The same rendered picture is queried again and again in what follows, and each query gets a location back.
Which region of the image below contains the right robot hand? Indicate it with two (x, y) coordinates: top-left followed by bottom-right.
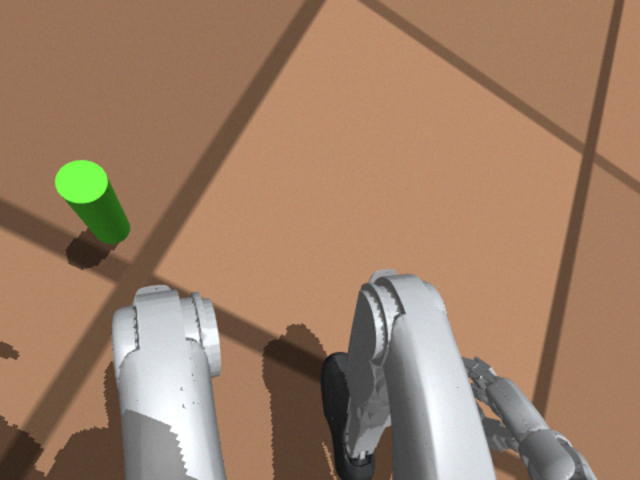
(462, 357), (550, 453)

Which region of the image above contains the right robot foot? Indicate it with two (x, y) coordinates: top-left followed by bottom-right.
(321, 352), (375, 480)

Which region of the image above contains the can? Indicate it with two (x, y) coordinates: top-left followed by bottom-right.
(55, 160), (130, 244)

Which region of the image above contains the right robot arm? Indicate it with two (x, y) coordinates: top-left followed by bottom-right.
(518, 429), (597, 480)

